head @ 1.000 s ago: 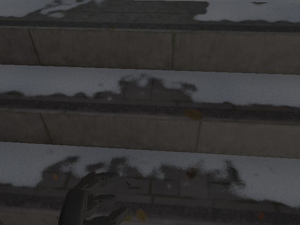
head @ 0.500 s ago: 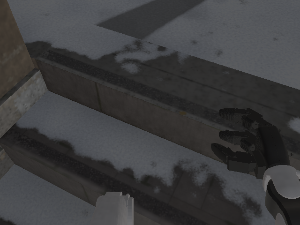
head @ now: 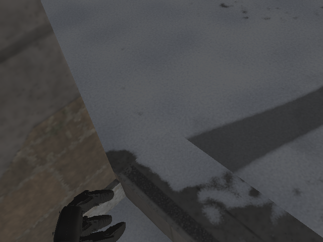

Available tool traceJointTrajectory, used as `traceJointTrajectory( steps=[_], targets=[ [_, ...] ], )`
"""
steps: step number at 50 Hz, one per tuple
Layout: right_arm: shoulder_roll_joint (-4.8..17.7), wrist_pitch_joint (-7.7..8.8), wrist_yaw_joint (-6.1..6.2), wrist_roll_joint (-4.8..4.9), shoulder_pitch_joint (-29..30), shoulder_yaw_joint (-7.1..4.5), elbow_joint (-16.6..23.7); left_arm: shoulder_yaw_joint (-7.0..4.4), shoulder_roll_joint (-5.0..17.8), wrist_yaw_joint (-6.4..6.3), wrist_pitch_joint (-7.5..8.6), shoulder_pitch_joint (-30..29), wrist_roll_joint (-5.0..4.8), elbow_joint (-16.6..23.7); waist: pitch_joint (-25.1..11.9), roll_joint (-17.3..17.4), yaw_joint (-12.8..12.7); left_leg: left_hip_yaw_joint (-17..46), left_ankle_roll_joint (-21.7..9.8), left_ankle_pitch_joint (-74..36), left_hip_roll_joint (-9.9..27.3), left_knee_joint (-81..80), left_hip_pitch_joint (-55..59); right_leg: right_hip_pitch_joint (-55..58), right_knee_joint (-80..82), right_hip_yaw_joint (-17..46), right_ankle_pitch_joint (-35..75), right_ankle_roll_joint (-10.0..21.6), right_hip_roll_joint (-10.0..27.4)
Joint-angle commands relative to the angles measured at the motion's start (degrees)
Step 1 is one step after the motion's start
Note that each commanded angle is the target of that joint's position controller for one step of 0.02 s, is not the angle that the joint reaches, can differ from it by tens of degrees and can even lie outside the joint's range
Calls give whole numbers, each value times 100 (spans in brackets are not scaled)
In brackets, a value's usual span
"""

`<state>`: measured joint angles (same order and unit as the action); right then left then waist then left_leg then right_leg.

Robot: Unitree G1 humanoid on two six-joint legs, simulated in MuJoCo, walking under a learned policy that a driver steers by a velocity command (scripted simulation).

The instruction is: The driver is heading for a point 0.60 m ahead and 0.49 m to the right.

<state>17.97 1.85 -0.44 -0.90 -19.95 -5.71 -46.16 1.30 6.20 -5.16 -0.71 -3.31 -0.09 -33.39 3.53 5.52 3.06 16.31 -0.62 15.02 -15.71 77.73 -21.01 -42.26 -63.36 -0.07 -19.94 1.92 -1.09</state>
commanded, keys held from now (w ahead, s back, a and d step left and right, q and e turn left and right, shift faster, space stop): w+e+shift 1.00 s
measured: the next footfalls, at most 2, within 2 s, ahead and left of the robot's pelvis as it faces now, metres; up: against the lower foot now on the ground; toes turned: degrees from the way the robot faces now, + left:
left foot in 0.52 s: +0.22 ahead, +0.14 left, +0.00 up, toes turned -23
right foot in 1.06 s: +0.38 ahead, -0.23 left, +0.17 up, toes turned -50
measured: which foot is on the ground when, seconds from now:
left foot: up 0.00-0.50, down 0.52-1.00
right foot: down 0.00-0.52, up 0.54-1.00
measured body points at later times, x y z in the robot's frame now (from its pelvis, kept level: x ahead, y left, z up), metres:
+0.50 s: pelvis +0.12 +0.02 +0.07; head +0.12 +0.00 +0.52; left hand +0.36 +0.21 +0.00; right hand +0.21 -0.26 -0.03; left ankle +0.18 +0.15 -0.64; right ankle +0.13 -0.11 -0.65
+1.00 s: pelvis +0.27 -0.04 +0.08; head +0.31 -0.02 +0.53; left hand +0.60 -0.11 +0.05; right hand +0.01 -0.13 -0.02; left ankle +0.18 +0.16 -0.64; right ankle +0.31 -0.20 -0.41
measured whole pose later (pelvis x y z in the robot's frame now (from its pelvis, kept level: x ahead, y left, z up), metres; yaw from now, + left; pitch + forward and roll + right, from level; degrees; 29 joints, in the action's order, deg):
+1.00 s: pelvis +0.27 -0.04 +0.08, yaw -45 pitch +2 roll -4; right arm 11.7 7.5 3.6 -1.1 -37.2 -1.5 -55.4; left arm -0.4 8.2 1.8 -6.8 -5.9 0.4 -28.9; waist -1.4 -0.6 1.2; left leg -20.4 3.5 23.8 6.2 11.6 11.5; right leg -69.9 -100.4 -8.5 -30.9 9.7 -1.3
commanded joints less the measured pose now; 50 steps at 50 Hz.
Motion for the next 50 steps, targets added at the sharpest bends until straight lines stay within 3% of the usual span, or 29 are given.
traceJointTrajectory(
  steps=[1,3,5,7,11,14,18,19,20,21,22,23,24,25,26,27,28,29,31,32,33,36,37,39,41,44,46,48,50],
  targets=[
    [-89,-357,83,-437,-802,124,655,-340,600,136,-64,337,-23,-430,-962,-567,430,-325,275,118,615,2356,-1842,2240,2697,3357,3227,1369,1271],
    [-454,-454,42,-416,-139,322,1061,-388,745,105,50,845,9,-768,-246,-355,326,-836,292,94,833,2576,-2485,1745,2690,2388,2879,1214,729],
    [-663,-447,143,-406,385,427,1308,-454,969,176,167,1414,-23,-1020,-240,-210,280,-1115,325,-278,944,2842,-2820,1559,2715,2149,3670,1170,670],
    [-865,-444,118,-362,615,561,1501,-458,1106,192,315,1380,196,-972,-568,-445,461,-1223,390,-722,1122,1828,-2597,1327,2570,1683,3189,978,267],
    [-592,-604,156,-248,760,556,1859,-639,1649,103,98,1331,138,-487,-1432,-941,232,-1244,708,-714,1000,1126,-2548,2163,2445,2481,4717,1189,467],
    [-582,-753,196,-25,1343,588,1944,-746,1576,-54,-159,2030,196,-300,-1013,-1402,-463,-1443,700,485,993,-1033,-2472,2678,3466,3266,683,765,430],
    [-300,-527,318,118,1396,434,1852,-849,1583,9,-231,1668,291,0,-574,-1963,-534,-1049,507,527,1132,-2040,-1720,2536,3621,3836,359,893,590],
    [-212,-274,79,-102,1326,398,1607,-682,1763,324,391,1764,256,77,-755,-1891,-438,-853,484,-159,1414,-1229,-2199,2322,3666,4625,-149,1025,909],
    [-110,-100,138,-95,1366,408,1490,-620,1519,422,631,1670,143,146,-721,-1425,-530,-503,488,114,1622,-1417,-2433,2694,3490,4829,-364,1129,1031],
    [-329,69,-124,-210,1035,535,1258,-519,1311,606,761,1492,205,344,-1118,-1376,-613,-863,356,353,1703,-1102,-1972,2161,3794,4986,-3057,1219,993],
    [-389,206,-202,-149,1243,556,1266,-512,1387,666,823,1192,86,481,-552,-1260,-544,-1061,190,606,1697,-1710,-1520,1708,3833,4710,-3072,1041,668],
    [-413,277,-260,-132,1423,548,1303,-513,1408,617,729,1239,-89,632,-588,-898,-611,-1375,197,1431,1592,-2783,-1011,1641,3878,4471,-2934,868,437],
    [-347,93,-58,421,1204,428,1481,-791,1707,413,157,1099,145,331,-1007,-1888,-121,-1338,-97,1625,1612,-4077,349,1079,3838,3210,-2572,1123,191],
    [-393,390,-301,123,1563,445,1410,-661,1613,507,254,1469,-199,612,-302,-46,-547,-1575,32,203,1503,-5547,590,1203,2777,3758,-1464,511,-571],
    [-392,577,-376,20,1391,339,1307,-680,1509,555,214,1898,-161,407,-789,-367,-499,-1477,-224,-1225,1943,-5334,1088,1539,1638,2824,-585,163,-945],
    [581,719,-250,-19,605,128,1305,-565,966,541,224,2321,-32,707,-2043,862,-673,1446,-2354,-4451,4149,-4914,3239,-321,383,1955,-1769,-686,-1549],
    [1056,865,-182,-197,330,-71,1274,-621,1461,655,397,2253,113,564,-1004,734,-410,2959,-3025,-5285,4873,-5043,3334,-2260,-2491,1637,-2188,-1040,-1188],
    [695,869,-144,-299,312,44,976,-551,1447,767,468,2096,169,9,-672,-40,-228,2054,-2496,-2400,4484,-5280,2624,-2894,-4440,1395,-1169,-762,-558],
    [-376,709,-113,-163,1190,502,961,-363,1109,717,461,1533,211,-113,-624,123,-385,374,-1640,334,3357,-5410,1161,-2869,-5985,1060,439,-209,-233],
    [-538,626,-12,-74,1180,586,916,-292,989,748,469,1125,317,-69,-542,-306,-305,-141,-1577,481,3105,-5636,851,-2670,-5794,875,562,-64,-143],
    [-626,569,28,-172,363,652,517,-165,679,863,325,1213,307,-231,-580,-115,-143,17,-1413,1789,3071,-5725,1119,-3133,-6295,884,570,222,-152],
    [-558,589,16,-405,-695,674,-289,2,415,1068,294,956,130,-385,-157,-218,127,-535,-1334,886,3191,-5859,1843,-4659,-6900,1102,1247,698,-108],
    [614,767,80,-139,-1086,89,-194,-304,384,861,80,-135,88,412,-835,-1311,106,-454,-672,2427,3736,-6168,2020,-3807,-6949,520,576,461,-112],
    [383,1020,11,-39,-871,175,-368,-319,358,676,-138,-427,99,484,59,-864,-55,-738,-344,3041,3746,-6521,1575,-4534,-6893,344,532,352,-71],
    [-172,1103,-58,-53,-860,331,-486,-361,481,469,-319,-791,222,750,537,10,-231,-1402,-242,2195,3547,-6813,1405,-4640,-6775,69,-121,335,-83],
    [-436,896,173,-87,-987,412,-589,-243,309,577,-531,-1215,204,1174,780,93,-553,-2100,-63,1700,3193,-7183,988,-4088,-5498,-94,-23,426,38],
    [199,798,324,-106,-1328,232,-528,-282,482,636,-629,-931,71,1079,269,447,-504,-2217,-439,882,3415,-7662,1819,-3818,-5048,-427,-504,527,159],
    [-25,657,498,-68,-1753,291,-598,-197,330,730,-586,-1374,64,1136,460,104,-324,-2605,-537,-457,3280,-7804,2595,-3598,-3869,-785,-1109,758,190],
    [126,499,562,120,-1436,312,-308,-222,454,719,-501,-850,-59,807,126,-156,-562,-3558,-210,-7697,3067,-6757,2292,-973,-1958,-2109,-1978,1057,-657]
  ],
)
